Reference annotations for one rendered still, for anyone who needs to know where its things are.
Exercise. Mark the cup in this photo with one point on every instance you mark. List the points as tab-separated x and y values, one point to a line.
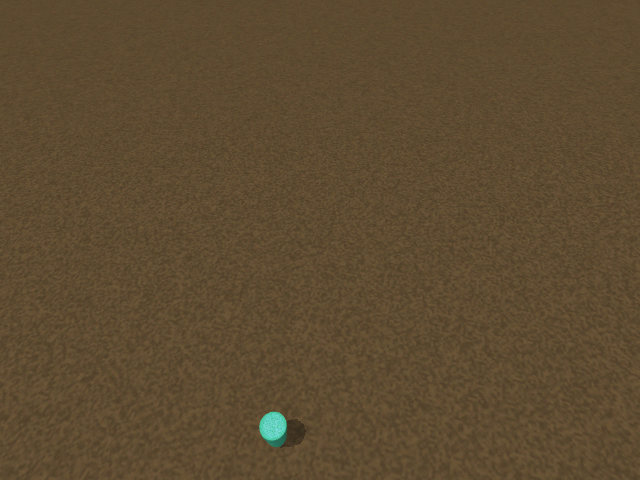
273	428

